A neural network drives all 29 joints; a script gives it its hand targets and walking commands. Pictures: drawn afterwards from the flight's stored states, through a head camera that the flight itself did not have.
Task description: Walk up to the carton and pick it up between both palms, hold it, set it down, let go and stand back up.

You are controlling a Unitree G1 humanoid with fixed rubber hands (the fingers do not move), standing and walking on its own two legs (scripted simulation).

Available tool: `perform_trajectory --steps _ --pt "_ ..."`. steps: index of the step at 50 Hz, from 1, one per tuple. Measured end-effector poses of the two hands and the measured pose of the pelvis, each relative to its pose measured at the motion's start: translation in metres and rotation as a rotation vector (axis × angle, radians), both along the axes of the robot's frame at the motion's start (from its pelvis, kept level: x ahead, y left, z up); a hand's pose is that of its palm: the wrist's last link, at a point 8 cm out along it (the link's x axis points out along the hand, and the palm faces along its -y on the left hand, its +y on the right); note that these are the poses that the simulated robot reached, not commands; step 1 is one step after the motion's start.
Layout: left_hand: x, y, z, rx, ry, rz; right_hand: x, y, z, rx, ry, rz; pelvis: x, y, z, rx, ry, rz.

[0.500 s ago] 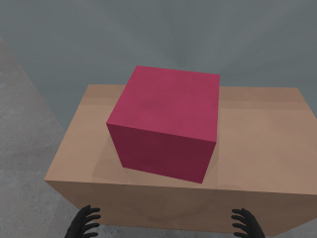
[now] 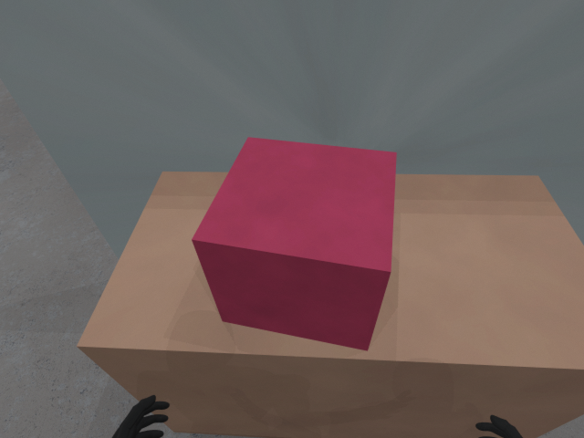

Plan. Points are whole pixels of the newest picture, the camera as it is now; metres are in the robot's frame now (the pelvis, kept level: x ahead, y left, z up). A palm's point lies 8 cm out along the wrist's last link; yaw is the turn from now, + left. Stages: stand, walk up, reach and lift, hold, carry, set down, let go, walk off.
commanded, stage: stand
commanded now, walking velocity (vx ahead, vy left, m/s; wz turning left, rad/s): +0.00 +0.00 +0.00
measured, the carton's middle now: (305, 240) +0.47 +0.04 -0.02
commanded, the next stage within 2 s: none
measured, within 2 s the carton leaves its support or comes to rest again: neither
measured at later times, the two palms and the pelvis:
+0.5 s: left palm out of the picture +0.09 +0.30 -0.08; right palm out of the picture +0.12 -0.29 -0.09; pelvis +0.00 +0.00 +0.00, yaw +0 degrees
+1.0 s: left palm out of the picture +0.06 +0.31 -0.10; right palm out of the picture +0.09 -0.29 -0.10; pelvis -0.02 +0.00 +0.00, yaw +0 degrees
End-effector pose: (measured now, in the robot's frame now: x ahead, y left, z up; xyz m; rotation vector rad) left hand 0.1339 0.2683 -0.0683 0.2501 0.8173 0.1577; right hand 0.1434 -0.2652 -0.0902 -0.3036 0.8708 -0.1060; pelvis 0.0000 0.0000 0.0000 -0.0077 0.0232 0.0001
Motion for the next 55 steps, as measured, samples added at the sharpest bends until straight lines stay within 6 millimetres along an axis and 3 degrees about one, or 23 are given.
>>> perform_trajectory --steps 5,9,40,55 --pt "-0.006 0.018 0.002 0.047 0.005 0.006 -0.006 -0.026 0.008 -0.067 0.025 -0.001 0.001 0.0 0.0 0.0 0.001 0.0" --pt "-0.012 0.024 0.0 0.059 0.023 0.012 -0.01 -0.035 0.011 -0.09 0.033 0.0 0.0 0.0 0.0 0.0 0.0 0.0" --pt "-0.066 0.036 -0.025 0.057 0.183 0.071 -0.046 -0.026 -0.003 -0.058 0.119 -0.03 -0.015 0.003 0.0 -0.003 -0.02 0.0" --pt "-0.075 0.038 -0.027 0.061 0.208 0.077 -0.055 -0.028 -0.009 -0.058 0.155 -0.04 -0.017 0.003 0.0 -0.004 -0.023 0.0"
